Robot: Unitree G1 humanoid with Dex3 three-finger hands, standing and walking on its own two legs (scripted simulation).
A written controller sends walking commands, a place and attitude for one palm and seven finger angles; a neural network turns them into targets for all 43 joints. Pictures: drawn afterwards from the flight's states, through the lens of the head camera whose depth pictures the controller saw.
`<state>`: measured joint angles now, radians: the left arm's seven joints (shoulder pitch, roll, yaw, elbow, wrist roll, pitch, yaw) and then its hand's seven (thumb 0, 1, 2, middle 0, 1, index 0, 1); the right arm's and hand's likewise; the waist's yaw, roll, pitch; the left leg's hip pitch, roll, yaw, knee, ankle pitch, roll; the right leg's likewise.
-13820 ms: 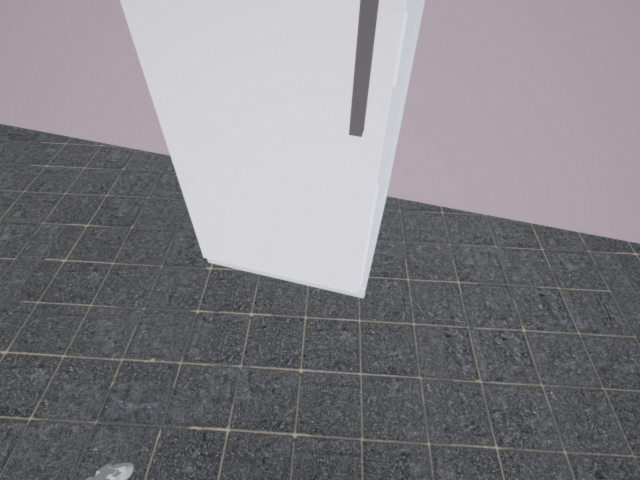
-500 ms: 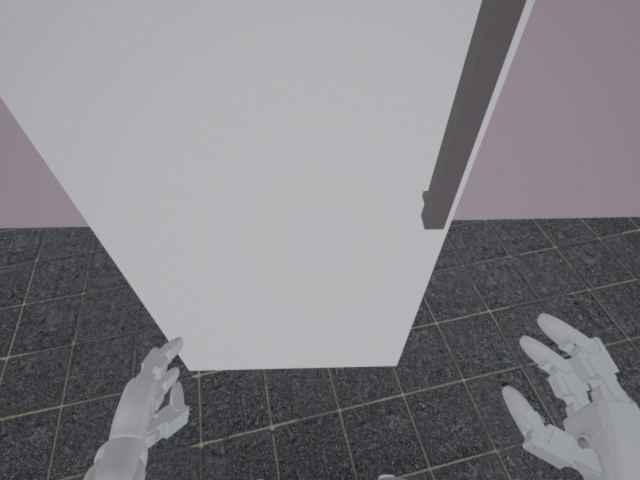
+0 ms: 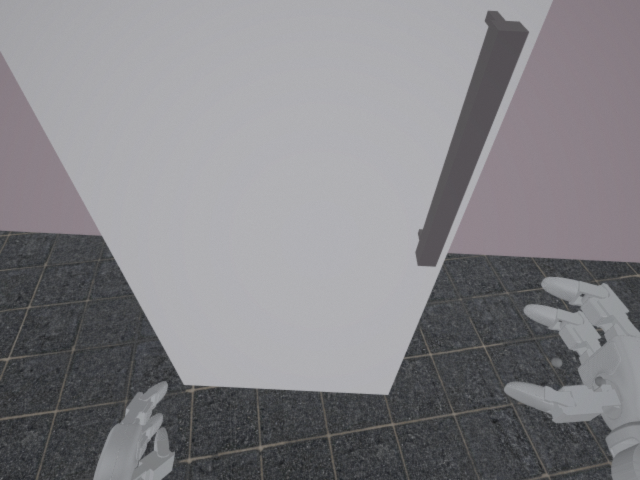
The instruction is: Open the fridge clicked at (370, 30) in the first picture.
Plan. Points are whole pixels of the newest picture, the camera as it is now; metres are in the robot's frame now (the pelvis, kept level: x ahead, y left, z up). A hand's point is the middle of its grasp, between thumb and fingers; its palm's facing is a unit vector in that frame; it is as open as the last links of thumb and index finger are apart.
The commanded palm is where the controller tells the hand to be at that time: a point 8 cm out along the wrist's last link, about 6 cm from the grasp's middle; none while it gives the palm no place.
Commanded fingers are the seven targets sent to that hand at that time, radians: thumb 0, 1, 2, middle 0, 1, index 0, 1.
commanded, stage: raise the hand to about handle height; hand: right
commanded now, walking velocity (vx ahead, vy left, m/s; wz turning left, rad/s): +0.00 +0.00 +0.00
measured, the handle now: (453, 161) +0.46 -0.15 +0.19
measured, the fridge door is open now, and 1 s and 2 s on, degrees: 0 0 0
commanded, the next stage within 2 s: move the hooked fingers beside the handle in 1.04 s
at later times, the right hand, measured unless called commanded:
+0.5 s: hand (636, 282) +0.27 -0.28 +0.20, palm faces +0.12 +0.99 -0.09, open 14.0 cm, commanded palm +0.23 -0.32 +0.21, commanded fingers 0.00 0.50 -0.30 0.30 1.20 0.30 1.20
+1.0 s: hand (624, 266) +0.28 -0.27 +0.21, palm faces +0.12 +0.99 -0.08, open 14.0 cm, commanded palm +0.24 -0.31 +0.21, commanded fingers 0.00 0.50 -0.30 0.30 1.20 0.30 1.20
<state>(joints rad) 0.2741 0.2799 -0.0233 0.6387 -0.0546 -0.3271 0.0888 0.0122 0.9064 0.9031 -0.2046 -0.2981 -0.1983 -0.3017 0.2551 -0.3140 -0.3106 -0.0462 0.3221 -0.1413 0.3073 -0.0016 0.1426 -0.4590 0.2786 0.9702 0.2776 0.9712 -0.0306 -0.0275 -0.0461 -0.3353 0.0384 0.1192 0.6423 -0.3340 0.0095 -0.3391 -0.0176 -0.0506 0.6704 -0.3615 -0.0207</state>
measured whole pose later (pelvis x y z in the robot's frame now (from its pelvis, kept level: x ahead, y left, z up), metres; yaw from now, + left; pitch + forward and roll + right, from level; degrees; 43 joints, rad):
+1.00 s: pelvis +0.00 +0.01 +0.02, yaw +0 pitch -3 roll +0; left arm 0.22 0.28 -0.07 0.62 -0.09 -0.24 0.11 0.01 0.91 0.90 -0.20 -0.30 -0.20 -0.30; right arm -0.13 -0.46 -0.49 0.11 0.32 0.19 0.41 -0.01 0.51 -0.30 0.30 1.20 0.30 1.20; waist -0.06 -0.06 -0.02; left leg -0.15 0.02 0.13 0.47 -0.27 0.03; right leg -0.15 -0.02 -0.04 0.48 -0.28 0.00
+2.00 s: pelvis +0.01 +0.01 +0.02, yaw +0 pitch -1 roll +0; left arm 0.22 0.26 -0.07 0.64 -0.09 -0.18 0.11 0.01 0.91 0.90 -0.21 -0.30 -0.20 -0.30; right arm -0.35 -0.41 -0.37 0.33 0.26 0.18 0.30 -0.01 0.51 -0.30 0.30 1.20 0.30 1.20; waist -0.02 -0.05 -0.03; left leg -0.19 0.03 0.11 0.47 -0.26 0.02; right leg -0.18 -0.01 -0.05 0.47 -0.27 -0.01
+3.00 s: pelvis +0.01 +0.01 +0.02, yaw +2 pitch +1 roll +0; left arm 0.31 0.28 -0.04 0.64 -0.08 -0.11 0.09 0.01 0.91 0.90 -0.21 -0.30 -0.20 -0.30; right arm -0.53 -0.43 -0.37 0.60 0.22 0.06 0.28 -0.01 0.50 -0.30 0.30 1.20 0.30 1.20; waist 0.03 -0.04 -0.04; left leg -0.24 0.02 0.09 0.47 -0.26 0.02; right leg -0.22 -0.02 -0.08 0.48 -0.28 -0.01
